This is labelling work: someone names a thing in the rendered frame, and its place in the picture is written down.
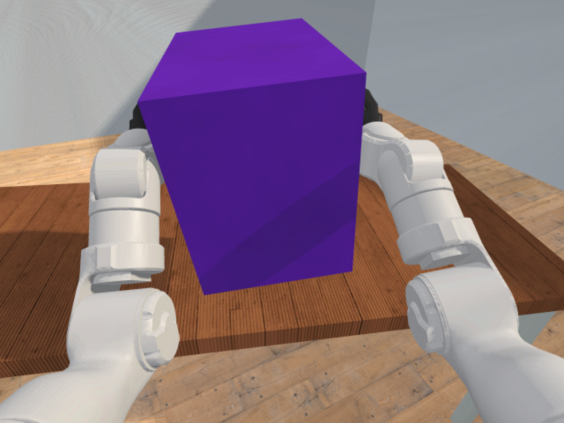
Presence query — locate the right robot hand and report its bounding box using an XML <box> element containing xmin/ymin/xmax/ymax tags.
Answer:
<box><xmin>363</xmin><ymin>89</ymin><xmax>382</xmax><ymax>125</ymax></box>

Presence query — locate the robot left upper arm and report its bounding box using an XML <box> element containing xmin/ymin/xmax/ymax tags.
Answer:
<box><xmin>0</xmin><ymin>288</ymin><xmax>180</xmax><ymax>423</ymax></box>

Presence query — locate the carton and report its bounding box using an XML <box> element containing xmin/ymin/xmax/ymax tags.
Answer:
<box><xmin>137</xmin><ymin>19</ymin><xmax>367</xmax><ymax>295</ymax></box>

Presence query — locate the robot left forearm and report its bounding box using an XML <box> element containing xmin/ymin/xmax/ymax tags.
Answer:
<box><xmin>66</xmin><ymin>129</ymin><xmax>165</xmax><ymax>359</ymax></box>

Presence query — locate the table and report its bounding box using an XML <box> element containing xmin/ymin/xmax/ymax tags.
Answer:
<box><xmin>0</xmin><ymin>164</ymin><xmax>564</xmax><ymax>423</ymax></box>

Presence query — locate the robot right upper arm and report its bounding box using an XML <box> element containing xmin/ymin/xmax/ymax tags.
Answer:
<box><xmin>405</xmin><ymin>262</ymin><xmax>564</xmax><ymax>423</ymax></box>

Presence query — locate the left robot hand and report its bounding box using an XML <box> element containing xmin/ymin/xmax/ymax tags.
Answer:
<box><xmin>130</xmin><ymin>104</ymin><xmax>146</xmax><ymax>130</ymax></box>

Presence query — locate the robot right forearm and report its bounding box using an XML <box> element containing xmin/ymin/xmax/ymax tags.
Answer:
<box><xmin>360</xmin><ymin>122</ymin><xmax>519</xmax><ymax>330</ymax></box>

